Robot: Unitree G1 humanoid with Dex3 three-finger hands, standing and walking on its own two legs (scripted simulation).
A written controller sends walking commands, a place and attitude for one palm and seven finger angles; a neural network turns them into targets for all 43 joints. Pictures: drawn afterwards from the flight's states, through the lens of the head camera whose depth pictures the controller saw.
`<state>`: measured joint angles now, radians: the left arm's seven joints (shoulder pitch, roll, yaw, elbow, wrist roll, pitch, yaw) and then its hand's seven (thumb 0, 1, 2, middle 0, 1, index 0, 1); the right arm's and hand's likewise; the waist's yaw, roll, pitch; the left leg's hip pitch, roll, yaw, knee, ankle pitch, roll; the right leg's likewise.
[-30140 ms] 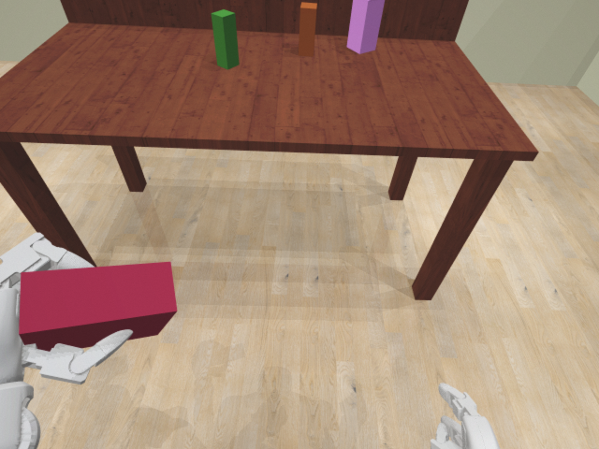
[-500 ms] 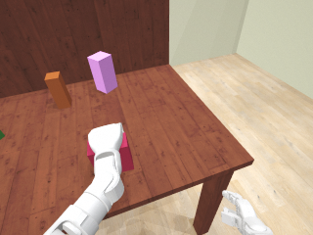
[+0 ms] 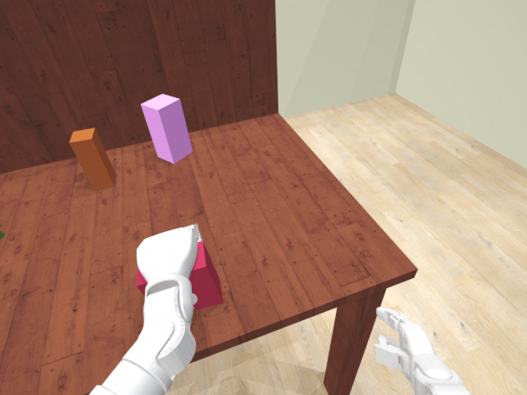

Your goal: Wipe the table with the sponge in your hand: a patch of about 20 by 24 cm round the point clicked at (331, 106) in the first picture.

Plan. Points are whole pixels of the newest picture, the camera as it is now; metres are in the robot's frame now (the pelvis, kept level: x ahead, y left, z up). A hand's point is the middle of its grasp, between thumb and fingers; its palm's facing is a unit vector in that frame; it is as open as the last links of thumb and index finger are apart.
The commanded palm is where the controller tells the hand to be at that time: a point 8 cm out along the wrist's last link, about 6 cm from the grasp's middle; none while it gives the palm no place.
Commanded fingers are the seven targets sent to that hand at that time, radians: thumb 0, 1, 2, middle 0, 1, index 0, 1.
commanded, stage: slide back across to the middle lane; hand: left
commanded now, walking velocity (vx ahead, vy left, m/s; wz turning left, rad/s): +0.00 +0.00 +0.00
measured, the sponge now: (186, 288) +0.29 +0.18 +0.01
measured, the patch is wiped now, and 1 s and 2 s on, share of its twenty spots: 1.00 1.00 1.00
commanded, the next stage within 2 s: wipe forward along the middle lane in 0.52 s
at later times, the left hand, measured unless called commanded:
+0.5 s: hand (146, 287) +0.25 +0.22 +0.06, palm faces +0.07 -0.20 -0.98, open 9.4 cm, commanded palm +0.21 +0.23 +0.11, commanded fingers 0.00 0.10 1.30 -1.20 -1.60 -1.20 -1.60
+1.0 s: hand (130, 275) +0.28 +0.26 +0.06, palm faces +0.01 -0.12 -0.99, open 9.4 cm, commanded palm +0.24 +0.25 +0.09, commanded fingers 0.00 0.10 1.30 -1.20 -1.60 -1.20 -1.60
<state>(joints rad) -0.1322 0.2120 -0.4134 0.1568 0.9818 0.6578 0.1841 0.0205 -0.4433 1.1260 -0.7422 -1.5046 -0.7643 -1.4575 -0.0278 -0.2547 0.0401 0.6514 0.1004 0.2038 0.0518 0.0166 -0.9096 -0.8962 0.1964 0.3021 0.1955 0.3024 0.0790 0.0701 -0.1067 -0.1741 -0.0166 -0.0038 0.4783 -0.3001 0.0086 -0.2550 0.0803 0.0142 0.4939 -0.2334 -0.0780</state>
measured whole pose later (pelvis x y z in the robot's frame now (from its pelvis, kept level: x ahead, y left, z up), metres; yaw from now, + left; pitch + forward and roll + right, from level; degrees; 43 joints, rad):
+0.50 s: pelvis -0.01 +0.01 +0.00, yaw -1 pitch -2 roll +0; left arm 0.04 0.29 -0.28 -0.03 0.94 0.56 0.13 -0.01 -0.46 1.12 -0.78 -1.46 -0.80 -1.42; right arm -0.01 -0.26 0.04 0.66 0.08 0.16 0.01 0.02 -0.91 -0.90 0.20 0.30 0.20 0.30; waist 0.09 0.08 -0.06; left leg -0.12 -0.02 0.01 0.44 -0.27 0.02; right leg -0.20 0.08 0.03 0.45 -0.20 -0.07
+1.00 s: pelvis -0.01 +0.02 +0.00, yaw +1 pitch +1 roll +0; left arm -0.11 0.31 -0.24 0.16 0.98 0.54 0.10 -0.02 -0.49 1.13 -0.81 -1.43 -0.83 -1.38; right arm 0.02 -0.25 0.05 0.68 0.08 0.12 -0.03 0.02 -0.91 -0.90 0.20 0.30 0.20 0.30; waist 0.10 0.07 -0.08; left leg -0.19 -0.04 -0.01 0.45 -0.27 0.03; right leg -0.27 0.05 0.02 0.47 -0.21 -0.05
